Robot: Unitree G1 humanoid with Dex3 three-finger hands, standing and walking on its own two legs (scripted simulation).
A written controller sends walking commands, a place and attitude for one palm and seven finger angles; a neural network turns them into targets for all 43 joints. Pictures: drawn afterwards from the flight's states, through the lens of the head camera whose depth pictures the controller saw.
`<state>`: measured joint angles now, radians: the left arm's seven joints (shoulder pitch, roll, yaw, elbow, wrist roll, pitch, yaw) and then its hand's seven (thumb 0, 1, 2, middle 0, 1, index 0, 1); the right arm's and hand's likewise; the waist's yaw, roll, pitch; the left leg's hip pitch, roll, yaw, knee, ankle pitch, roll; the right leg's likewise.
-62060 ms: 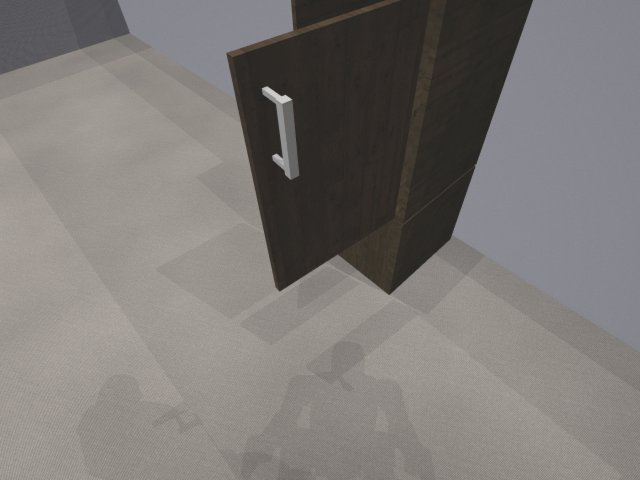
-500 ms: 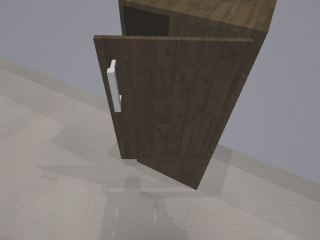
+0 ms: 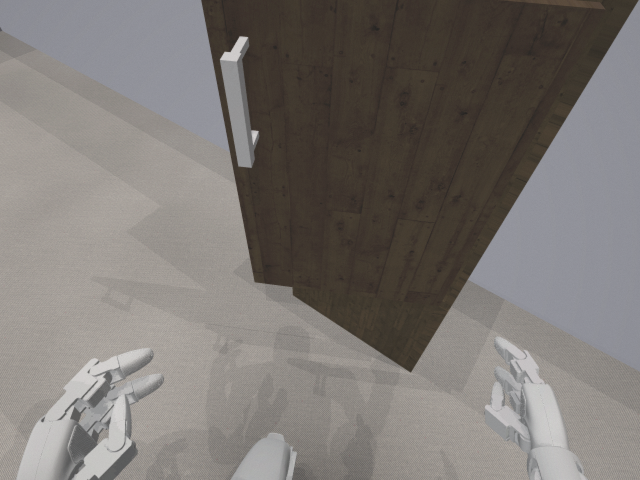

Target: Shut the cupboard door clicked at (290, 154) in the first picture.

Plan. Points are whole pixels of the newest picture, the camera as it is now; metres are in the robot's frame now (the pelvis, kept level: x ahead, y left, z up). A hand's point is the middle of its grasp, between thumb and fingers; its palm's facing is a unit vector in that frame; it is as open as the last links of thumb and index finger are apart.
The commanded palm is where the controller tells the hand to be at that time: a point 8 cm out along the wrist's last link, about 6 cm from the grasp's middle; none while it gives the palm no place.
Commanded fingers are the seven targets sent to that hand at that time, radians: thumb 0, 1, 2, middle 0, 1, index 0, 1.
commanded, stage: raise the hand and make a fist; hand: left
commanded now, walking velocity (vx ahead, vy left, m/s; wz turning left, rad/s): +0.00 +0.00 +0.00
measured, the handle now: (244, 106) +0.49 +0.18 +0.20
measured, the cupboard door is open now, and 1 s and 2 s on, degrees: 28 28 28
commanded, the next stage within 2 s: bring the fist close to the handle in 1.40 s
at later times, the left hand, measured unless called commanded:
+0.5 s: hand (138, 350) +0.20 +0.20 +0.13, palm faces -0.01 -1.00 -0.01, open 3.5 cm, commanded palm +0.17 +0.26 +0.14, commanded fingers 0.00 0.90 0.90 -1.13 -1.32 -1.13 -1.32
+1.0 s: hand (99, 282) +0.23 +0.23 +0.20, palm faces +0.05 -1.00 -0.06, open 3.1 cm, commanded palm +0.20 +0.27 +0.20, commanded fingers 0.00 0.90 0.90 -1.30 -1.50 -1.30 -1.50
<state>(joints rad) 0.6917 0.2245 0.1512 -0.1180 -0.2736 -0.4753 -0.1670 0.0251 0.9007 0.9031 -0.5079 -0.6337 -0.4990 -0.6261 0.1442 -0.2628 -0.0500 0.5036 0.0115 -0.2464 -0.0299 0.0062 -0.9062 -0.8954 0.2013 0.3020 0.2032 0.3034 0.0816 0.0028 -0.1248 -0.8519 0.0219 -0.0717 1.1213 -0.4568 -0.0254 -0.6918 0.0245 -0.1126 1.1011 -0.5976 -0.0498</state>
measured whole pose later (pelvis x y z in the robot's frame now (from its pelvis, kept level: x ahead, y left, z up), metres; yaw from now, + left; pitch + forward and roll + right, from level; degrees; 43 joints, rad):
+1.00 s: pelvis +0.00 +0.04 +0.06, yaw -1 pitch +0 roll -2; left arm 0.28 0.29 0.18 -0.29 -0.29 0.02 -0.14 0.02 0.90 0.90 -1.30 -1.49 -1.29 -1.48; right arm 0.24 -0.22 0.10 0.58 0.06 -0.25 -0.08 0.01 -0.90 -0.89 0.21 0.30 0.21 0.30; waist 0.05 0.05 -0.05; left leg -0.43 0.00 -0.02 0.71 -0.28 0.03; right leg -0.28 0.00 -0.05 0.67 -0.38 0.01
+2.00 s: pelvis +0.02 +0.01 +0.07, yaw -3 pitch +1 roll +0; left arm 0.03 0.24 0.18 -0.04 -0.26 0.08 -0.11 0.02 0.89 0.90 -1.30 -1.50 -1.30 -1.50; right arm 0.24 -0.24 0.05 0.62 0.05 -0.19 -0.06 0.01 -0.90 -0.90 0.20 0.30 0.21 0.30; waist 0.02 0.04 -0.06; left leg -0.35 0.01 0.01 0.62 -0.28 0.00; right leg -0.25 0.01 -0.02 0.63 -0.40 -0.02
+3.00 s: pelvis +0.01 +0.01 +0.07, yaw -3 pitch +2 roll +0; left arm -0.36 0.19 0.14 0.40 -0.19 0.00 0.00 0.02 0.90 0.90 -1.30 -1.50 -1.30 -1.50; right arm 0.25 -0.26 0.02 0.65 0.06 -0.06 -0.05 0.01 -0.91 -0.90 0.20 0.30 0.20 0.30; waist -0.01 0.05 -0.04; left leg -0.38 0.02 0.01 0.61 -0.26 -0.01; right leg -0.27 0.02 -0.02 0.61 -0.37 -0.02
